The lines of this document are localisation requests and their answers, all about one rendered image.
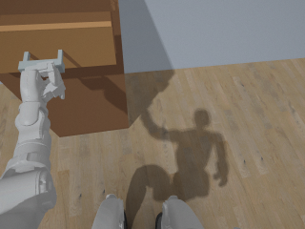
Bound cabinet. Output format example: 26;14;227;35
0;0;129;137

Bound handle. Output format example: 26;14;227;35
18;50;65;73

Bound drawer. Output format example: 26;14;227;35
0;11;116;73

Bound robot left upper arm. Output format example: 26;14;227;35
0;170;57;229

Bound left robot forearm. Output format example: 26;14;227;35
0;101;51;179

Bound left robot thigh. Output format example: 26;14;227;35
91;198;125;229

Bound left robot shin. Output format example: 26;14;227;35
106;194;124;229

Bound left robot hand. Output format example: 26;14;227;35
20;60;66;107

